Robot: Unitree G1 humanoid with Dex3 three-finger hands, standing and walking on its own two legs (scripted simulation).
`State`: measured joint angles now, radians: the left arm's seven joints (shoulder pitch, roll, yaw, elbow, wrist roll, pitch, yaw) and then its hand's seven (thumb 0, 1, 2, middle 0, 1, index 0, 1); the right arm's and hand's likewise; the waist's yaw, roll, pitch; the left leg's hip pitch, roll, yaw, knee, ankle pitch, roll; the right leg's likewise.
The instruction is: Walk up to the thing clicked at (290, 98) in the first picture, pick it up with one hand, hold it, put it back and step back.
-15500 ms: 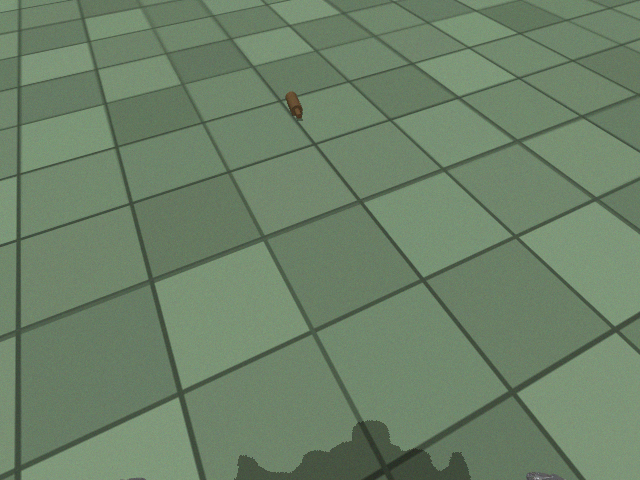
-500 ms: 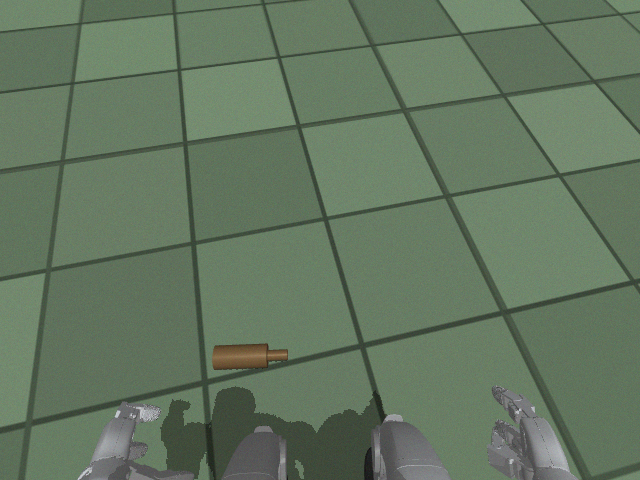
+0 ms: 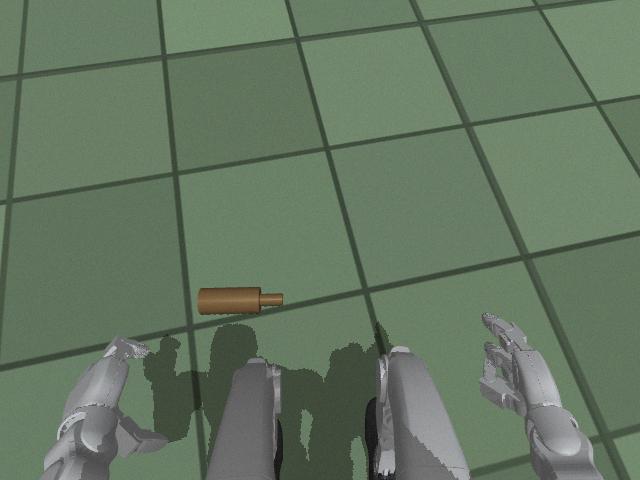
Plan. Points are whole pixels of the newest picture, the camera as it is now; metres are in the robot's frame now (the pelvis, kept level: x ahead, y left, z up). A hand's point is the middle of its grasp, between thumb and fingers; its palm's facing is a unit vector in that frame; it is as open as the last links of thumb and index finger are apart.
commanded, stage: rise first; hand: left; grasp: from above
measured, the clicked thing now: (242, 300) +0.44 +0.19 -0.55
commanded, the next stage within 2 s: none
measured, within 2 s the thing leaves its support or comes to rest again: neither
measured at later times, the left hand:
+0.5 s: hand (172, 333) +0.32 +0.28 -0.31, palm faces -0.49 -0.24 -0.84, open 14.1 cm
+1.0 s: hand (185, 311) +0.38 +0.28 -0.38, palm faces -0.46 -0.03 -0.89, open 14.1 cm
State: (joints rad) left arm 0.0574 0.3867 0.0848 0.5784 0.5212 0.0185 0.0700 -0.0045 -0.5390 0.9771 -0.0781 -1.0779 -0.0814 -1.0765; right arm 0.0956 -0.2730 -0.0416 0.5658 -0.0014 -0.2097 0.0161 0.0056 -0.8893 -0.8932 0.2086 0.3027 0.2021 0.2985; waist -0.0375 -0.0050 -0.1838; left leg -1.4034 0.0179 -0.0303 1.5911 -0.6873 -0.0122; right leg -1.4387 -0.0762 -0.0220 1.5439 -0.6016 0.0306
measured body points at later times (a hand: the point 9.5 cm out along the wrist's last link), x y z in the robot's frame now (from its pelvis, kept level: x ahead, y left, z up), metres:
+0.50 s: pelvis -0.06 +0.00 -0.17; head +0.14 +0.02 +0.23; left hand +0.34 +0.29 -0.26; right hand +0.04 -0.28 -0.30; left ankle +0.02 +0.12 -0.55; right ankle +0.05 -0.14 -0.55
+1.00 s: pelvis -0.06 +0.01 -0.22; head +0.16 +0.06 +0.17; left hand +0.40 +0.28 -0.33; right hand +0.00 -0.27 -0.33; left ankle +0.02 +0.12 -0.55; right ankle +0.05 -0.14 -0.55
